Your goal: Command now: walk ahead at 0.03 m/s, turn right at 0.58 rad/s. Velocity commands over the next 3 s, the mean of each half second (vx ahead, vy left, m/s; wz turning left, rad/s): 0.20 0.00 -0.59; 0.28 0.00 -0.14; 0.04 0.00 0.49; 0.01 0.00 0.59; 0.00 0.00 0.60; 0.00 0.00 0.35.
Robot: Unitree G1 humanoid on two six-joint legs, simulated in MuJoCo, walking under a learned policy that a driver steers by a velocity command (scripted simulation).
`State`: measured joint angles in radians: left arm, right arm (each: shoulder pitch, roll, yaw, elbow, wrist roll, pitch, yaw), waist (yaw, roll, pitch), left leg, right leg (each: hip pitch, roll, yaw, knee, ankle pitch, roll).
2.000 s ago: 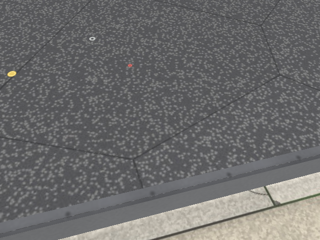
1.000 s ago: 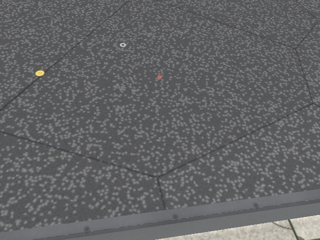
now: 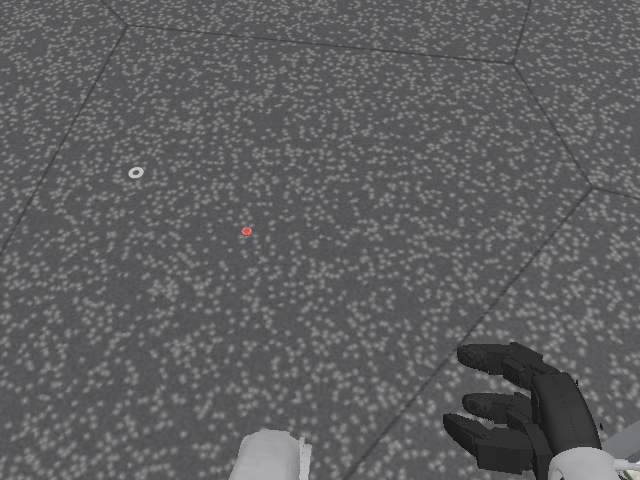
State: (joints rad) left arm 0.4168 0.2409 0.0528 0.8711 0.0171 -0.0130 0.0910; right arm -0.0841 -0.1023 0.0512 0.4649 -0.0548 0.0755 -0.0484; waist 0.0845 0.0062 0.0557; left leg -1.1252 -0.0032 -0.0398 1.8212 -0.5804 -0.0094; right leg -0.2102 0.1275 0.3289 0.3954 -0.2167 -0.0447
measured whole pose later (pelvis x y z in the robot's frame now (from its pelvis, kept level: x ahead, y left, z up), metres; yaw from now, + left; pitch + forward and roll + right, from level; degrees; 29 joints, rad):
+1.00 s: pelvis +0.26 -0.27 -0.01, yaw -24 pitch +1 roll +9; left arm 0.15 0.25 0.04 0.73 0.03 -0.06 -0.05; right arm 0.35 -0.34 -0.14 0.79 0.06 -0.01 -0.06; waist -0.07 -0.03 0.10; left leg -0.32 0.06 -0.19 1.72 -0.81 -0.07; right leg -0.46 -0.20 0.04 0.58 -0.10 0.05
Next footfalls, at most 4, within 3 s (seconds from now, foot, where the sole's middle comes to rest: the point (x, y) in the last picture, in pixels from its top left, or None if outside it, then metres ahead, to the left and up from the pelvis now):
0.08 left None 0.16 0.16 -0.62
0.94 right None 0.33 -0.44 -0.78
1.64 left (482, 451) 0.45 -0.20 -0.62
2.28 right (552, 389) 0.57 -0.34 -0.62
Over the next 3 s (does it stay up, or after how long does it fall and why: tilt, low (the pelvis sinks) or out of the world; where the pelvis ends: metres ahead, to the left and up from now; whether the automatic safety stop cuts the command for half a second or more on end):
stays up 0.46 -0.23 0.16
